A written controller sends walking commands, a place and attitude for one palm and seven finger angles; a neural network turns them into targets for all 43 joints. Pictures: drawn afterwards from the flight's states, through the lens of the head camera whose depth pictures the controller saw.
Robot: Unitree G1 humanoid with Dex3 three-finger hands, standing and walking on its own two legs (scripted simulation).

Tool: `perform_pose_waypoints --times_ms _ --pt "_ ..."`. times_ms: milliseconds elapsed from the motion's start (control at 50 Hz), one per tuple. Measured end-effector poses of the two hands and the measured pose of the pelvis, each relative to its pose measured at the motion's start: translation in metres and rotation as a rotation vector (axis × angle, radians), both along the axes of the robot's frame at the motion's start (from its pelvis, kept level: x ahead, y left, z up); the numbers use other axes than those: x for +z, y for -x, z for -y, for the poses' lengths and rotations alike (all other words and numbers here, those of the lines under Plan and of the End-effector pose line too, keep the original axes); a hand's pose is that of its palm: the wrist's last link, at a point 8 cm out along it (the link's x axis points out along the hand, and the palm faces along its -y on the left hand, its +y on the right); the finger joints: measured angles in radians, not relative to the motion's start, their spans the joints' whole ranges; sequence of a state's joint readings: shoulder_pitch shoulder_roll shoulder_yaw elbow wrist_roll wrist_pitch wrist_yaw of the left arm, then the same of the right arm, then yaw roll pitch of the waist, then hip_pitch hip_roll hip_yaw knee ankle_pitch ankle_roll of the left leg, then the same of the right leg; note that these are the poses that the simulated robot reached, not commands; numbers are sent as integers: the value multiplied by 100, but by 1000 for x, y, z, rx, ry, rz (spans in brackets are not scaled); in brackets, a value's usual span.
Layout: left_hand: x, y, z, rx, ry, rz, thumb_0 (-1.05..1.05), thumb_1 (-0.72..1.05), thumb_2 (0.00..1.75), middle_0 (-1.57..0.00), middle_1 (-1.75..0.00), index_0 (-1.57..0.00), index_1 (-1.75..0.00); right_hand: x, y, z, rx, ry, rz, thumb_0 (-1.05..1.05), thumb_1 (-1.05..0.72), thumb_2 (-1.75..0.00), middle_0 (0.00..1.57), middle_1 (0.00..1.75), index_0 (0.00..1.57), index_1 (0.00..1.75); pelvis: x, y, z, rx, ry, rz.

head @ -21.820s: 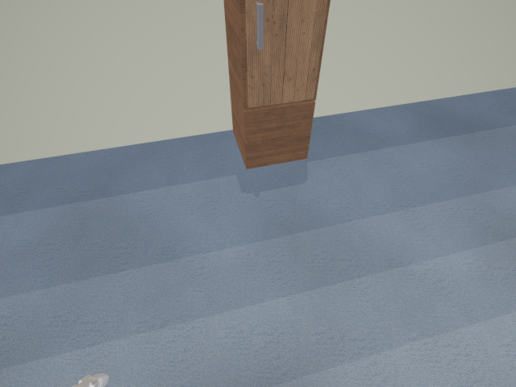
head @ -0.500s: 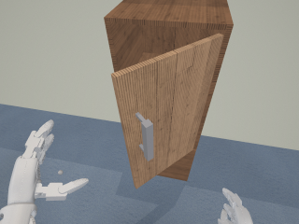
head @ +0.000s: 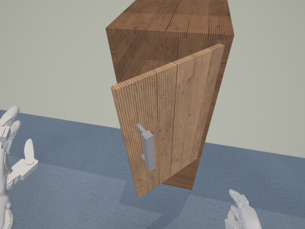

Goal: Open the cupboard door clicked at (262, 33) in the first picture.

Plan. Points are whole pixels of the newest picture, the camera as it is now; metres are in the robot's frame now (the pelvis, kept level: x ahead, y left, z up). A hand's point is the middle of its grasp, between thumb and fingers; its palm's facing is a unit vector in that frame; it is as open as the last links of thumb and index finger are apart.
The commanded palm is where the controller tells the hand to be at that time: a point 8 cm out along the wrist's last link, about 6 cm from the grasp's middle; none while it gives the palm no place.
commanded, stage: draw the hand back to the body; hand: left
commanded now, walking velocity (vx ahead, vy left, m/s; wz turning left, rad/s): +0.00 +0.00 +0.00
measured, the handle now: (145, 148) +0.33 +0.08 +0.03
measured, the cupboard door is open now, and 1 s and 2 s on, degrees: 47 47 47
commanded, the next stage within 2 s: step back with the hand held close in 0.26 s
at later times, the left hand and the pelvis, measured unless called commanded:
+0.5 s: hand (30, 161) +0.18 +0.27 +0.17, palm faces +0.47 -0.76 -0.44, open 7.4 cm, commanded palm +0.13 +0.30 +0.17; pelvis -0.02 +0.00 +0.00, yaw -1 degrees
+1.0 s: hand (1, 199) +0.11 +0.28 +0.16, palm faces +0.47 -0.73 -0.49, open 7.4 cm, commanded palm +0.06 +0.32 +0.17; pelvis -0.09 +0.02 -0.02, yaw -2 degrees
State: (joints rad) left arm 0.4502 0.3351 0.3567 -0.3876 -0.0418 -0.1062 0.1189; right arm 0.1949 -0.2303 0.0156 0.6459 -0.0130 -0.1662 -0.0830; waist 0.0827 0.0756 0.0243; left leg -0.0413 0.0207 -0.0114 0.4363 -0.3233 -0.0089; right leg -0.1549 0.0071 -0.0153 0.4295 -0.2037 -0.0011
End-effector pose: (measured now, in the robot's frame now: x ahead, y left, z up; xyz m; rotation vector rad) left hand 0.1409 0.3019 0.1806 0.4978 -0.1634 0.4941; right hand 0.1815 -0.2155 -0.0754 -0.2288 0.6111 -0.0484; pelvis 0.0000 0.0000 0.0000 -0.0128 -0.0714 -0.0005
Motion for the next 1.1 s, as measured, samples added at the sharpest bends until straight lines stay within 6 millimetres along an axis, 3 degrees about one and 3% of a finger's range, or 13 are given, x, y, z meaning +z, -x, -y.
perform_pose_waypoints --times_ms 180,480,640,740,920,1100 --pt "-12 1 6 -19 36 -41 1 87 89 -21 -31 -21 -30 -1 8 2 -7 0 -22 1 -90 -90 20 30 20 30 2 4 2 -3 -2 9" --pt "4 4 -1 -31 -33 15 1 89 90 -21 -31 -21 -30 1 21 3 -26 -2 -34 1 -90 -90 20 30 20 30 2 14 0 -16 4 -11" --pt "-8 -1 0 -130 -63 -65 1 89 90 -21 -31 -21 -30 6 45 16 -119 31 -58 1 -90 -90 20 30 20 30 2 34 -12 -43 -10 -58" --pt "-8 13 -3 -170 -95 -62 1 89 90 -21 -31 -21 -30 8 69 19 -164 55 -80 1 -90 -90 20 30 20 30 -1 48 -18 -47 -18 -61" --pt "1 56 -17 -113 -155 42 1 89 90 -21 -31 -21 -30 1 107 8 -142 63 -75 1 -90 -90 20 30 20 30 -11 79 -23 -36 -30 -37" --pt "-9 82 -9 -79 -114 113 1 89 90 -21 -31 -21 -30 -16 139 5 -115 50 -94 1 -90 -90 20 30 20 30 -21 107 -18 -21 -27 -32"
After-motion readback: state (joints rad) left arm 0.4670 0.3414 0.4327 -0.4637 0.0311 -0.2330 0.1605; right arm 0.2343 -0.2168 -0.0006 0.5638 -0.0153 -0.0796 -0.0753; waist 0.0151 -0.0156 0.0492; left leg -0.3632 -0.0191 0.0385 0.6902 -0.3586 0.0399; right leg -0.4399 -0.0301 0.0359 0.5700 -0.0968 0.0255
